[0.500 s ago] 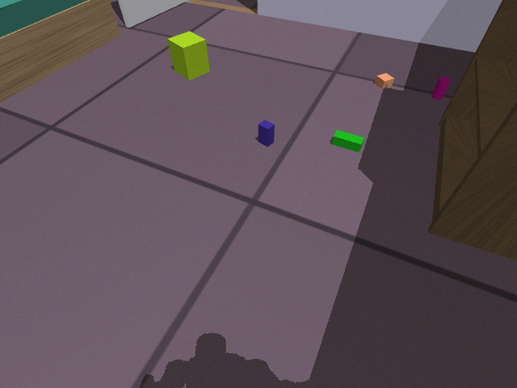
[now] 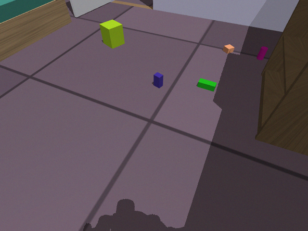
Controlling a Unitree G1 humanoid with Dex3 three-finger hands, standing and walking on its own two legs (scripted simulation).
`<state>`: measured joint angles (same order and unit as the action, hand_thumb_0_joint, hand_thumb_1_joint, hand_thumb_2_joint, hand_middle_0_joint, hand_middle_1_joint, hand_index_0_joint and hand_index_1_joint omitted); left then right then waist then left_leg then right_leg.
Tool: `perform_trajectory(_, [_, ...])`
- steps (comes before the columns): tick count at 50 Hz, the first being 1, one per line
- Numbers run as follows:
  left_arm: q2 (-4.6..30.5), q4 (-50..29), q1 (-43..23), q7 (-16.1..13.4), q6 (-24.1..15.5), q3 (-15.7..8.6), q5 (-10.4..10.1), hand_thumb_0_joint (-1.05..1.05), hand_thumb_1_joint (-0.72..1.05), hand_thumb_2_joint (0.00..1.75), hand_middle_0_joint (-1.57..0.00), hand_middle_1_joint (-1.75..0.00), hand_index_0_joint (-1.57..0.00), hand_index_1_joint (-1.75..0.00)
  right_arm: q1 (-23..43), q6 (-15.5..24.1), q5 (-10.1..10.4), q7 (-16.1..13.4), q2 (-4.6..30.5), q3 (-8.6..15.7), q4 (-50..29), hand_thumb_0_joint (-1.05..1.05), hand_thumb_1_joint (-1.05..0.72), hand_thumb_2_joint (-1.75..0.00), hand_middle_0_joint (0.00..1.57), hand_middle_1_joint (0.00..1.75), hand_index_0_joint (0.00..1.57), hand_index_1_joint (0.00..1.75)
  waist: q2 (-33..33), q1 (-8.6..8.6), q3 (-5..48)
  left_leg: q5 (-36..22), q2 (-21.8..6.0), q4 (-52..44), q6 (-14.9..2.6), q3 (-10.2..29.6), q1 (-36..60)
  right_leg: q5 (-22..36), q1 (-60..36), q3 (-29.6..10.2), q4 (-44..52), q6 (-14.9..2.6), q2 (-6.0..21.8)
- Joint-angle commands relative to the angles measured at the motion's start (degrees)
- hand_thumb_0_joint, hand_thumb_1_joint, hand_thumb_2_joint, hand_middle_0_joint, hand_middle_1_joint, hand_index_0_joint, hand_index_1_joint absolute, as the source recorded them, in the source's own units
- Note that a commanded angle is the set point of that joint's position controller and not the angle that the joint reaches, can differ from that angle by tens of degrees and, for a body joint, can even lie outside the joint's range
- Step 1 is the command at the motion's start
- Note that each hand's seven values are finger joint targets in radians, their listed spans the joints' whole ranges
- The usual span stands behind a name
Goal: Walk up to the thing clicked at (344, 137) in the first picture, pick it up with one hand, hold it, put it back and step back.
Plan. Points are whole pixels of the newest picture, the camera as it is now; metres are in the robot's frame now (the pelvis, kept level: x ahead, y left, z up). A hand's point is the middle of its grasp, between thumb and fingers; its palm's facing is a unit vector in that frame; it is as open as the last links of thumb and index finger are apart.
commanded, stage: stand
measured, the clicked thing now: (206, 84) +1.53 -0.55 -0.75
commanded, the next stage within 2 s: walk up in 0.62 s
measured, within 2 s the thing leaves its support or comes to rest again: neither
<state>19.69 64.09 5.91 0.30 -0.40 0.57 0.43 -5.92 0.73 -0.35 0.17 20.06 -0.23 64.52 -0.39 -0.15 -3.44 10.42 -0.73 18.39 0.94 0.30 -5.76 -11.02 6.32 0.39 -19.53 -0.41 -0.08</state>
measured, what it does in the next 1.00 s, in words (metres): lifts its left foot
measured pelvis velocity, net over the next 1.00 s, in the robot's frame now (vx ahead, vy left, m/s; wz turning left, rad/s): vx -0.02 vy -0.03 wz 0.26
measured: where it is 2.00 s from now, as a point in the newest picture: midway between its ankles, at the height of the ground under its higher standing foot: outside the picture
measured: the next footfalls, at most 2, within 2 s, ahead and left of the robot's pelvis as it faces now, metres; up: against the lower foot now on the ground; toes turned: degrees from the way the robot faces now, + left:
left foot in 1.22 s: -0.02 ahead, +0.13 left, +0.00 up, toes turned +25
right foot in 1.58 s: +0.11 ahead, -0.09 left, +0.00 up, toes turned +37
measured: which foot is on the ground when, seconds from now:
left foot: down 0.00-0.80, up 0.82-1.00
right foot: down 0.00-1.00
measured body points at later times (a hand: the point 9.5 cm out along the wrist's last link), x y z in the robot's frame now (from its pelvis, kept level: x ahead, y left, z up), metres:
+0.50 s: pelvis +0.00 +0.00 +0.00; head +0.01 +0.00 +0.45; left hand +0.08 +0.30 -0.13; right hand +0.07 -0.30 -0.13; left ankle +0.00 +0.13 -0.75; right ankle +0.00 -0.11 -0.75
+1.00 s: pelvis -0.02 -0.03 -0.01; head +0.03 -0.04 +0.44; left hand +0.00 +0.30 -0.11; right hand +0.14 -0.34 -0.13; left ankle -0.06 +0.11 -0.68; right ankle -0.01 -0.11 -0.75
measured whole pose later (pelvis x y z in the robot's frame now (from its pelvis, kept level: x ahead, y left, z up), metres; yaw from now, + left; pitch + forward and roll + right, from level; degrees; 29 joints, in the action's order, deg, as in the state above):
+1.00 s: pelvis -0.02 -0.03 -0.01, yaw +15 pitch -2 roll +1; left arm 20.8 50.5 8.1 0.7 1.3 -3.8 2.1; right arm -11.4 -2.9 -1.7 1.1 25.0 5.1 49.8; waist -1.3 -0.1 -8.4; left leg 21.9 0.2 58.5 0.2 2.1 -25.8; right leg -15.7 10.5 7.5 -27.8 -3.3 1.1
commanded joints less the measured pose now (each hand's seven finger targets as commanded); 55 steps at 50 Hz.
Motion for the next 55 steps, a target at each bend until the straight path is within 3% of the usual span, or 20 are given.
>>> perform_trajectory(1, [12.4, -3.2, -1.8, -0.9, -1.5, -2.4, 0.0, 0.0, 0.9, 0.9, -0.2, -0.3, -0.2, -0.3, 2.1, 1.1, 0.0, -0.8, 11.7, 2.2, -3.5, 0.0, -0.9, -0.9, 0.2, 0.3, 0.2, 0.3, 0.9, 0.33, 5.0, -8.9, -6.5, -2.3, -2.01, 5.0, 1.0, 9.1, -0.2, -5.6, 3.4, -1.23, 7.1])
perform_trajectory(25, [12.7, -3.5, -1.4, -0.9, -1.6, -2.6, 0.1, 0.0, 0.9, 0.9, -0.2, -0.3, -0.2, -0.3, 1.5, 1.1, -0.1, -0.8, 11.8, 2.2, -3.5, 0.0, -0.9, -0.9, 0.2, 0.3, 0.2, 0.3, 0.9, 0.12, 5.3, -8.5, -6.8, -2.4, -2.35, 4.8, 1.2, 10.0, -0.8, -6.1, 3.8, -1.13, 7.4])
perform_trajectory(30, [12.7, -3.2, -1.1, -0.9, -1.4, -2.6, 0.0, 0.0, 0.9, 0.9, -0.2, -0.3, -0.2, -0.3, 1.5, 1.1, -0.1, -0.8, 11.9, 2.1, -3.4, 0.0, -0.9, -0.9, 0.2, 0.3, 0.2, 0.3, 0.4, 0.28, 3.8, -6.6, -6.7, -3.3, -2.13, 5.1, 0.5, 7.0, 0.0, -5.8, 3.9, -1.22, 7.1])
perform_trajectory(31, [16.8, -7.9, -4.4, -0.3, -0.4, -5.8, -0.1, 0.0, 0.9, 0.9, -0.2, -0.3, -0.2, -0.3, -1.6, 0.4, -0.1, -0.4, 17.4, 5.1, -8.7, 0.0, -0.9, -0.9, 0.2, 0.3, 0.2, 0.3, -0.2, 0.35, -0.4, -19.0, -6.8, 0.0, -4.08, 11.6, -10.3, 2.2, -1.8, 0.5, -5.4, 0.26, 2.9])
perform_trajectory(33, [14.8, -8.8, -3.1, -0.6, 0.4, -5.8, 0.0, 0.0, 0.9, 0.9, -0.2, -0.3, -0.2, -0.3, -4.8, 0.3, 0.1, -0.6, 17.7, 6.1, -8.8, 0.0, -0.9, -0.9, 0.2, 0.3, 0.2, 0.3, -3.0, -0.53, -0.1, -18.6, -9.9, -1.5, -7.19, 17.2, -9.8, -5.2, 1.6, 0.3, -9.4, -0.31, 0.2])
perform_trajectory(35, [12.3, -10.5, 0.8, -0.5, 0.5, -5.8, 0.2, 0.0, 0.9, 0.9, -0.2, -0.3, -0.2, -0.3, -3.7, 0.1, -0.3, -0.7, 18.8, 7.4, -11.5, 0.0, -0.9, -0.9, 0.2, 0.3, 0.2, 0.3, -8.9, 0.05, 4.0, -22.3, -14.1, -0.6, -11.48, 24.9, -4.1, -13.6, 6.6, 0.1, -15.3, 0.01, -2.1])
perform_trajectory(36, [11.8, -11.0, 2.7, -0.3, 0.7, -6.0, 0.4, 0.0, 0.9, 0.9, -0.2, -0.3, -0.2, -0.3, -2.4, 0.0, -0.9, -0.9, 19.0, 8.1, -12.7, 0.0, -0.9, -0.9, 0.2, 0.3, 0.2, 0.3, -10.9, 1.25, 5.6, -21.4, -14.8, 0.1, -11.98, 26.5, -4.5, -16.4, 6.0, -2.3, -15.5, -0.66, -1.2])
perform_trajectory(37, [12.0, -11.0, 5.5, -0.3, 0.6, -6.3, 0.4, 0.0, 0.9, 0.9, -0.2, -0.3, -0.2, -0.3, 0.6, -0.2, -0.9, -1.3, 18.2, 8.0, -14.1, 0.0, -0.9, -0.9, 0.2, 0.3, 0.2, 0.3, -10.9, 3.33, 7.0, -19.2, -13.9, 2.7, -10.73, 24.9, -6.7, -13.8, 3.2, -4.2, -13.5, -1.62, 0.5])
perform_trajectory(38, [12.7, -10.8, 7.0, -0.3, 0.2, -6.6, 0.6, 0.0, 0.9, 0.9, -0.2, -0.3, -0.2, -0.3, 2.3, -0.4, -0.8, -1.2, 16.3, 7.6, -15.0, 0.0, -0.9, -0.9, 0.2, 0.3, 0.2, 0.3, -7.7, 4.78, 8.2, -18.4, -8.9, 8.2, -7.85, 18.1, -7.8, -8.3, -0.1, -4.0, -6.6, -2.88, 2.4])
perform_trajectory(39, [15.8, -10.6, 8.5, -0.7, 0.1, -7.7, 0.8, 0.0, 0.9, 0.9, -0.2, -0.3, -0.2, -0.3, 3.6, -0.5, -0.6, -1.2, 12.4, 6.7, -16.3, 0.0, -0.9, -0.9, 0.2, 0.3, 0.2, 0.3, 0.7, 5.87, 9.6, -11.3, -1.7, 16.9, -4.45, 9.8, -12.3, 1.5, -3.7, -9.0, -1.1, -4.11, 9.2])
perform_trajectory(40, [19.1, -11.7, 7.1, -0.8, 0.0, -8.4, 1.5, 0.0, 0.9, 0.9, -0.2, -0.3, -0.2, -0.3, 4.7, -0.8, -0.3, -1.4, 10.0, 6.2, -18.0, 0.0, -0.9, -0.9, 0.2, 0.3, 0.2, 0.3, 9.5, 6.26, 7.0, 5.2, 5.7, 25.6, -1.74, 2.4, -23.4, 12.6, -8.4, -18.1, 2.8, -7.77, 18.4])
perform_trajectory(41, [19.3, -14.1, 2.7, -0.8, 0.1, -8.7, 1.9, 0.0, 0.9, 0.9, -0.2, -0.3, -0.2, -0.3, -0.4, -1.1, -1.0, -2.0, 10.9, 6.6, -17.7, 0.0, -0.9, -0.9, 0.2, 0.3, 0.2, 0.3, 10.2, 3.96, 8.1, 20.4, 2.6, 32.6, -1.44, 1.9, -25.0, 17.9, -8.1, -20.6, 2.1, -10.77, 24.5])
perform_trajectory(42, [18.2, -16.9, -1.8, -0.7, 0.3, -8.6, 1.7, 0.0, 0.9, 0.9, -0.2, -0.3, -0.2, -0.3, -5.3, -1.9, -1.7, -1.9, 13.1, 7.4, -17.5, 0.0, -0.9, -0.9, 0.2, 0.3, 0.2, 0.3, 8.7, 1.21, 7.4, 19.8, 0.7, 38.3, -1.25, 3.8, -24.1, 15.8, -4.3, -19.7, 2.8, -12.42, 25.6])
perform_trajectory(43, [17.7, -18.9, -4.2, -0.5, 0.3, -8.5, 1.8, 0.0, 0.9, 0.9, -0.2, -0.3, -0.2, -0.3, -6.0, -2.5, -1.8, -1.5, 14.6, 7.9, -18.2, 0.0, -0.9, -0.9, 0.2, 0.3, 0.2, 0.3, 8.5, 0.09, 4.8, 18.6, -0.1, 41.7, -0.94, 4.3, -22.5, 15.0, 0.3, -17.7, 3.3, -12.3, 24.6])
perform_trajectory(45, [14.8, -19.7, -4.2, -0.6, -0.1, -7.6, 1.6, 0.0, 0.9, 0.9, -0.2, -0.3, -0.2, -0.3, -6.8, -3.0, -1.7, 0.0, 13.9, 7.8, -18.0, 0.0, -0.9, -0.9, 0.2, 0.3, 0.2, 0.3, 7.0, -0.51, 1.8, 12.6, -0.5, 42.4, -0.4, 4.3, -22.7, 15.9, 0.7, -9.5, 1.3, -7.52, 16.6])
perform_trajectory(46, [14.3, -19.0, -2.3, -0.8, -0.3, -7.8, 1.8, 0.0, 0.9, 0.9, -0.2, -0.3, -0.2, -0.3, -7.7, -2.9, -1.7, 0.5, 13.0, 7.6, -17.9, 0.0, -0.9, -0.9, 0.2, 0.3, 0.2, 0.3, 7.5, -0.12, 2.3, 11.8, -0.2, 42.6, -0.99, 3.8, -23.8, 16.9, -0.9, -6.3, -0.5, -6.78, 14.3])
perform_trajectory(48, [14.8, -18.9, 0.7, -0.7, -0.4, -8.3, 1.6, 0.0, 0.9, 0.9, -0.2, -0.3, -0.2, -0.3, -9.6, -2.9, -1.5, 1.0, 13.0, 7.5, -18.0, 0.0, -0.9, -0.9, 0.2, 0.3, 0.2, 0.3, 8.2, 0.81, 3.7, 10.2, -0.2, 43.3, -0.96, 2.4, -25.7, 14.2, -5.2, -4.6, -0.2, -7.33, 14.6])
perform_trajectory(52, [16.8, -20.8, 4.9, -0.2, -0.8, -9.0, 1.9, 0.0, 0.9, 0.9, -0.2, -0.3, -0.2, -0.3, -4.7, -2.2, -1.2, 1.4, 13.4, 7.1, -21.0, 0.0, -0.9, -0.9, 0.2, 0.3, 0.2, 0.3, 9.8, 3.47, 2.8, 14.0, -3.1, 33.7, -0.21, 1.9, -26.4, 12.5, -7.1, -4.9, -0.8, -12.33, 19.0])
perform_trajectory(54, [17.5, -21.1, 5.9, 0.2, -0.8, -9.2, 2.0, 0.0, 0.9, 0.9, -0.2, -0.3, -0.2, -0.3, -3.8, -1.6, -1.4, 1.5, 13.5, 7.1, -21.2, 0.0, -0.9, -0.9, 0.2, 0.3, 0.2, 0.3, 9.4, 4.1, 1.1, 14.2, -2.3, 29.0, -0.4, 0.1, -22.8, 11.3, -3.5, -2.8, -1.9, -11.91, 18.4])
perform_trajectory(55, [18.1, -21.7, 5.6, 0.4, -0.7, -9.3, 2.0, 0.0, 0.9, 0.9, -0.2, -0.3, -0.2, -0.3, -5.3, -1.2, -1.1, 1.5, 13.3, 7.0, -21.0, 0.0, -0.9, -0.9, 0.2, 0.3, 0.2, 0.3, 9.9, 3.49, 1.6, 13.4, -1.7, 26.5, -0.67, -1.0, -20.0, 12.8, -2.3, -1.5, -3.4, -11.56, 18.2])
